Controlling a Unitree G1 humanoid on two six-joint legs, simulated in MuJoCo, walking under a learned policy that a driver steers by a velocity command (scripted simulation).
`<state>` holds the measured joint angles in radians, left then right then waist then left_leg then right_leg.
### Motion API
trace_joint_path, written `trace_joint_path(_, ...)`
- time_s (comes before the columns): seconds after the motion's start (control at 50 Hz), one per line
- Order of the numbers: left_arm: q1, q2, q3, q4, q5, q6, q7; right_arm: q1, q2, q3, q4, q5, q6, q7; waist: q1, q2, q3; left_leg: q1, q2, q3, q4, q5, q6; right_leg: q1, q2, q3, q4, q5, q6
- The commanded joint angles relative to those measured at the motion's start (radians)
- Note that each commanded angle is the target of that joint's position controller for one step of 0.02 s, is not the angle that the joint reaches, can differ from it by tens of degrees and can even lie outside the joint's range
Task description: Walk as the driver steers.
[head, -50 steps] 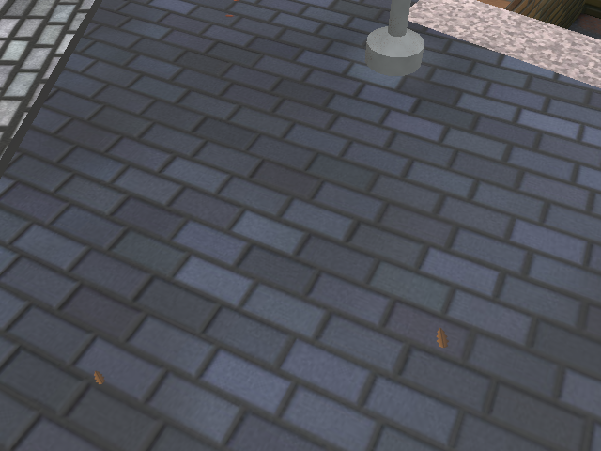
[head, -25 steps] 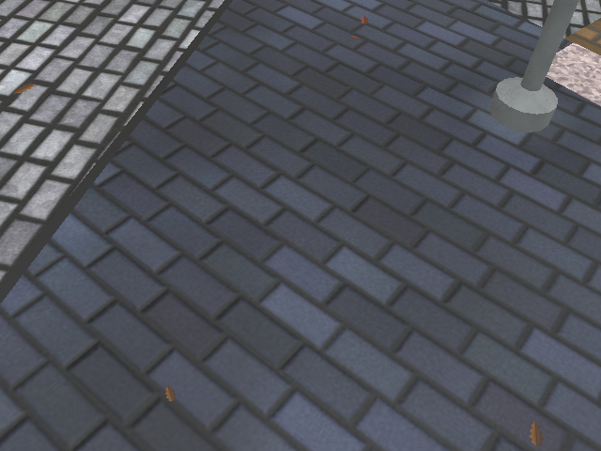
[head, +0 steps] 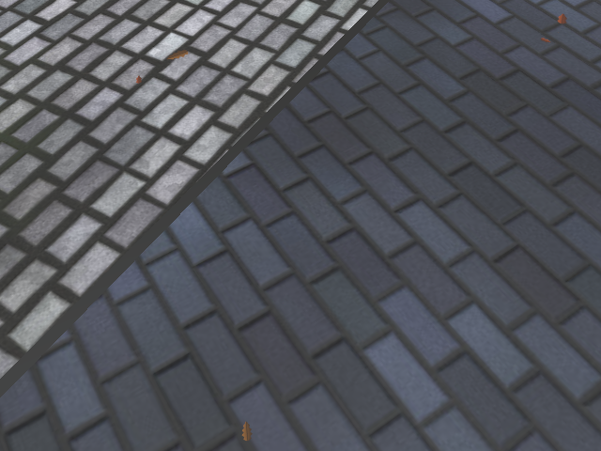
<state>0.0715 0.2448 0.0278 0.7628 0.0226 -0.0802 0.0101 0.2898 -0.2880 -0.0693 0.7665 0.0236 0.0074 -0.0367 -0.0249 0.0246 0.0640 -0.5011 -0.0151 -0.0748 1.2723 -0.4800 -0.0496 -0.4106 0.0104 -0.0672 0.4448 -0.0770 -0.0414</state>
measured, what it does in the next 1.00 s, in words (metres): walks ahead, turning left: left foot, then right foot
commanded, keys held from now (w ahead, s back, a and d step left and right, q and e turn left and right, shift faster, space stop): q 0.08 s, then w+q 0.22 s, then w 0.70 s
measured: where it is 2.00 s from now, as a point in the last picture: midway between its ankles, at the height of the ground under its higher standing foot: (211, 265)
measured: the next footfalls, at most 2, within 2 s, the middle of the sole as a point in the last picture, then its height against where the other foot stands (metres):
left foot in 0.30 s outside the picture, level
right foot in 0.80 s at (302, 421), level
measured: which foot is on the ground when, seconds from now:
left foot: up 0.00-0.28, down 0.30-0.82, up 0.84-1.00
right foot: down 0.00-0.30, up 0.32-0.78, down 0.80-1.00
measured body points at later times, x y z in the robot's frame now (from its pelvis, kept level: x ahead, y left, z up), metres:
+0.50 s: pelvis +0.11 +0.07 +0.02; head +0.12 +0.11 +0.47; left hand +0.21 +0.37 -0.10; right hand +0.22 -0.19 -0.08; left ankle +0.04 +0.14 -0.73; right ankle +0.24 -0.08 -0.66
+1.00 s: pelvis +0.40 +0.08 +0.01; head +0.43 +0.09 +0.46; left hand +0.41 +0.37 -0.11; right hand +0.57 -0.15 -0.11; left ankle +0.32 +0.22 -0.64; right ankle +0.45 +0.02 -0.73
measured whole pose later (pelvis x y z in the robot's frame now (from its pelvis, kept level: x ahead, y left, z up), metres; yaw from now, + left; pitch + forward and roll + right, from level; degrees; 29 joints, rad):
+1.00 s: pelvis +0.40 +0.08 +0.01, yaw +16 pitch +2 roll -2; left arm 0.24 0.26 0.05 0.86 0.00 -0.10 -0.04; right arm 0.28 -0.28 -0.05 0.75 0.02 -0.08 -0.01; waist 0.01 0.04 0.03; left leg -0.53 0.08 -0.06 1.18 -0.31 0.03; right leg -0.26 0.07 -0.07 0.38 -0.16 -0.08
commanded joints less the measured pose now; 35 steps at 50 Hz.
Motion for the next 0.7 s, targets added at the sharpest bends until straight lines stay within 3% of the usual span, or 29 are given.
trace_joint_path(0.02,0.0,0.13,0.036,-0.036,0.009,-0.006,0.003,0.105,-0.015,-0.008,-0.07,0.001,0.017,-0.008,-0.014,-0.13,-0.134,-0.017,0.072,0.026,-0.105,0.041,-0.012,0.12,-0.267,0.161,-0.195,0.323,-0.223)
trace_joint_path(0.08,0.001,0.176,0.055,-0.032,-0.007,0.005,0.012,0.045,-0.027,-0.005,-0.118,-0.01,0.018,0.001,-0.004,-0.11,-0.194,-0.002,0.103,0.03,-0.244,0.132,-0.002,0.173,-0.327,0.137,-0.205,0.345,-0.252)
trace_joint_path(0.14,-0.021,0.208,0.067,-0.037,-0.03,0.019,0.01,0.009,-0.053,-0.011,-0.137,-0.005,0.022,0.024,-0.001,-0.14,-0.192,0.081,0.108,0.068,-0.375,0.209,0.035,0.124,-0.319,0.097,-0.272,-0.08,-0.215)
trace_joint_path(0.2,0.002,0.233,0.079,-0.025,-0.05,0.022,0.0,-0.036,-0.079,-0.019,-0.156,-0.007,0.017,0.042,0.012,-0.153,-0.155,0.116,0.09,0.107,-0.497,0.177,0.078,0.144,-0.332,0.091,-0.284,-0.286,-0.175)
trace_joint_path(0.24,0.009,0.237,0.082,-0.017,-0.06,0.027,-0.004,-0.026,-0.076,-0.024,-0.151,-0.007,0.01,0.05,-0.003,-0.13,-0.139,0.179,0.073,0.145,-0.626,0.172,0.11,0.153,-0.338,0.073,-0.247,-0.367,-0.145)
trace_joint_path(0.28,0.019,0.192,0.071,-0.009,-0.059,0.038,-0.007,0.081,-0.081,-0.039,-0.094,-0.005,0.005,0.047,-0.038,-0.083,-0.136,0.34,0.014,0.188,-0.751,0.162,0.148,0.082,-0.276,0.006,-0.115,-0.475,-0.089)
trace_joint_path(0.3,0.003,0.125,0.053,-0.018,-0.044,0.041,-0.015,0.178,-0.125,-0.058,-0.062,0.001,0.002,0.036,-0.063,0.046,-0.118,0.444,0.093,0.026,-0.866,0.042,0.204,-0.043,-0.195,-0.082,0.138,-0.486,-0.032)
trace_joint_path(0.32,-0.027,0.061,0.032,-0.07,-0.02,0.031,-0.032,0.215,-0.243,-0.076,-0.085,-0.002,-0.007,0.027,-0.047,0.288,-0.061,0.566,0.327,-0.439,-0.997,-0.116,0.345,-0.404,-0.052,-0.107,0.517,-0.54,0.039)
trace_joint_path(0.34,-0.094,0.13,0.05,-0.094,-0.039,0.002,-0.039,0.19,-0.234,-0.067,-0.114,-0.022,-0.041,0.037,-0.069,0.218,-0.035,0.522,0.391,-0.629,-1.123,-0.234,0.414,-0.543,-0.03,0.073,0.631,-0.495,0.011)
trace_joint_path(0.36,-0.089,0.179,0.064,-0.091,-0.062,-0.017,-0.047,0.134,-0.182,-0.049,-0.124,-0.027,-0.067,0.038,-0.034,0.161,0.002,0.514,0.374,-0.551,-1.136,-0.173,0.379,-0.568,-0.076,0.116,0.639,-0.364,-0.015)
trace_joint_path(0.38,-0.054,0.184,0.067,-0.065,-0.054,-0.025,-0.05,0.09,-0.143,-0.036,-0.133,-0.02,-0.08,0.037,-0.003,0.129,-0.004,0.512,0.338,-0.448,-1.108,-0.039,0.336,-0.545,-0.102,0.119,0.609,-0.251,-0.016)
trace_joint_path(0.4,-0.035,0.179,0.067,-0.039,-0.032,-0.028,-0.048,0.063,-0.115,-0.026,-0.139,-0.013,-0.082,0.037,0.006,0.105,-0.027,0.508,0.299,-0.361,-1.099,0.075,0.302,-0.497,-0.116,0.118,0.568,-0.178,-0.004)
trace_joint_path(0.42,-0.031,0.171,0.067,-0.027,-0.02,-0.028,-0.049,0.055,-0.11,-0.021,-0.141,-0.015,-0.082,0.033,0.012,0.095,-0.042,0.494,0.27,-0.294,-1.105,0.181,0.282,-0.447,-0.116,0.108,0.54,-0.11,0.01)
trace_joint_path(0.5,-0.073,0.117,0.053,-0.022,-0.027,-0.019,-0.051,0.127,-0.117,-0.022,-0.114,-0.02,-0.088,0.019,-0.007,0.059,-0.057,0.517,0.221,-0.145,-1.112,0.458,0.251,-0.383,-0.085,0.078,0.396,0.067,0.047)
trace_joint_path(0.6,-0.181,0.087,0.035,-0.056,-0.04,-0.018,-0.064,0.19,-0.123,-0.025,-0.067,-0.017,-0.087,0.013,-0.053,0.087,0.006,0.508,0.215,-0.081,-1.125,0.456,0.238,-0.336,-0.063,0.063,0.196,0.174,0.05)
trace_joint_path(0.7,-0.246,0.086,0.024,-0.094,-0.042,-0.035,-0.087,0.213,-0.132,-0.028,-0.021,-0.006,-0.077,0.012,-0.064,0.085,0.062,0.569,0.261,-0.084,-1.082,0.522,0.238,-0.33,-0.053,0.049,0.097,0.107,0.006)
Velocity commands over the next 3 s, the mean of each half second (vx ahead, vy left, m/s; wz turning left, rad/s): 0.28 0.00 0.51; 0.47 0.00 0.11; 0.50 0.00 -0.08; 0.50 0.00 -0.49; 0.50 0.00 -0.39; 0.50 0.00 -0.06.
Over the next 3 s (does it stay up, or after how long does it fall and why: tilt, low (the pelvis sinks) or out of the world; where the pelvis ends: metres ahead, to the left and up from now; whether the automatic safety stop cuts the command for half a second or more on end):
stays up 1.47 0.09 0.00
